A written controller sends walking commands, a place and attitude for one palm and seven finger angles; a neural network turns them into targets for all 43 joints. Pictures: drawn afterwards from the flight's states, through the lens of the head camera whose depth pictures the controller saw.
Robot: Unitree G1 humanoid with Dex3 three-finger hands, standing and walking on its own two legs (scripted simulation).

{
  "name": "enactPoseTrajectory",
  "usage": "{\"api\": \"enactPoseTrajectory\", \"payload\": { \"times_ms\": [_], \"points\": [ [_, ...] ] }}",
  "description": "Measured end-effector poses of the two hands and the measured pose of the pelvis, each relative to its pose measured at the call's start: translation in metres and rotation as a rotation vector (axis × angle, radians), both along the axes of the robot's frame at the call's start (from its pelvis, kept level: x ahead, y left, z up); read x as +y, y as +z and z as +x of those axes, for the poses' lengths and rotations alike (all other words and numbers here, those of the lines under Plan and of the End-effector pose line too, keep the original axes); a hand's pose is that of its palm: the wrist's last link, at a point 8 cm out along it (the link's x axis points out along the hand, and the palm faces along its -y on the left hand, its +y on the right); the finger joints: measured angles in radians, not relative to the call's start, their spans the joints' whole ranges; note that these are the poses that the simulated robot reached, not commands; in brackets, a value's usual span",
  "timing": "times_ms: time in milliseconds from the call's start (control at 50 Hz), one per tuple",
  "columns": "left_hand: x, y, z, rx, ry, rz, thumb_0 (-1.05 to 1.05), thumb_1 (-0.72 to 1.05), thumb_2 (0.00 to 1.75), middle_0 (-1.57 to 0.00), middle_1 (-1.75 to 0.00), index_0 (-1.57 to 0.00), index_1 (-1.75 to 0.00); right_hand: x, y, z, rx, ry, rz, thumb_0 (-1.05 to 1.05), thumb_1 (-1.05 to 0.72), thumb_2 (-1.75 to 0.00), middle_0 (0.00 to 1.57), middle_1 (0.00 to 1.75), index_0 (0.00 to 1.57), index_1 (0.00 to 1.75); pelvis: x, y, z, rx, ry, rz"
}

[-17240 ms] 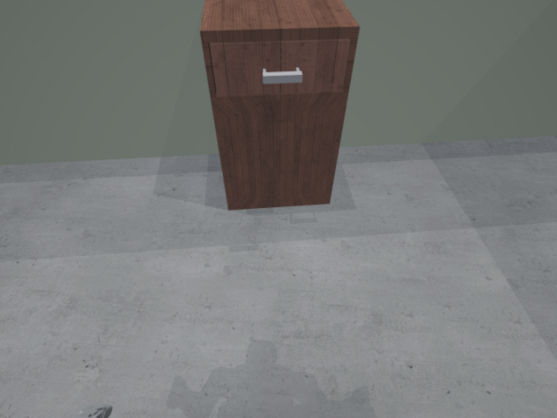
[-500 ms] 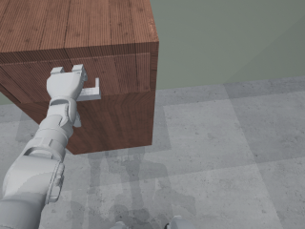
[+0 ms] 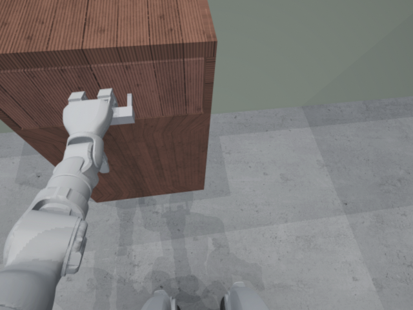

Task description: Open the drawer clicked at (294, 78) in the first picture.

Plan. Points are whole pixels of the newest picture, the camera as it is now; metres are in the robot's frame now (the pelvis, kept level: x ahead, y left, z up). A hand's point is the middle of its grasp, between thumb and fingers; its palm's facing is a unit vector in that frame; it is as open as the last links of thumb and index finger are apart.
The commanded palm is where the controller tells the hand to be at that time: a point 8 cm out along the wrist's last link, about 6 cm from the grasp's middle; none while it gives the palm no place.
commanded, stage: lower the fingers behind the handle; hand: left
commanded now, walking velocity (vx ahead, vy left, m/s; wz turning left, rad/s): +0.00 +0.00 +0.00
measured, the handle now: (103, 108) +0.55 +0.19 -0.01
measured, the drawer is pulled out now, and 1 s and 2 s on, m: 0.00 0.00 0.02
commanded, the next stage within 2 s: close the thumb around the handle in 0.68 s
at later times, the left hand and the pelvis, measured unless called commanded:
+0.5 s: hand (101, 134) +0.49 +0.20 -0.03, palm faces -0.06 -0.01 -1.00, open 13.8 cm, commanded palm +0.48 +0.18 +0.02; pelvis -0.01 +0.00 -0.01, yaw +0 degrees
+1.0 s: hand (103, 134) +0.49 +0.19 -0.03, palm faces -0.06 -0.03 -1.00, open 12.5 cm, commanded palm +0.48 +0.19 +0.02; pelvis -0.01 +0.00 -0.01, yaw +0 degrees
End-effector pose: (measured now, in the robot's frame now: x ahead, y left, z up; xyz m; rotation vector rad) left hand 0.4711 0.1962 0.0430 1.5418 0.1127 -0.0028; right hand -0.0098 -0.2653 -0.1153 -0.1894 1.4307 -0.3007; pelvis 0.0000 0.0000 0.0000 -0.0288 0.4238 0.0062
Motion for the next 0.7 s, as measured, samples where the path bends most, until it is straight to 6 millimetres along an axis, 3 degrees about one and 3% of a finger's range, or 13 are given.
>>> {"api": "enactPoseTrajectory", "payload": {
  "times_ms": [240,700],
  "points": [
    [0.001,-0.014,0.001,-0.004,0.003,0.011,0.0,-0.48,0.3,-0.32,-1.2,-0.32,-1.2,-0.001,-0.008,-0.007,0.005,0.008,-0.014,0.0,-0.9,-0.9,0.2,0.3,0.2,0.3,0.001,-0.01,-0.007,0.027,0.0,-0.004],
    [-0.005,-0.015,0.004,-0.012,-0.001,-0.002,0.0,-0.48,0.3,-0.31,-1.2,-0.32,-1.2,0.003,-0.012,-0.017,0.023,0.001,-0.003,0.0,-0.9,-0.9,0.2,0.3,0.2,0.3,0.001,-0.014,-0.009,0.034,-0.001,-0.007]
  ]
}}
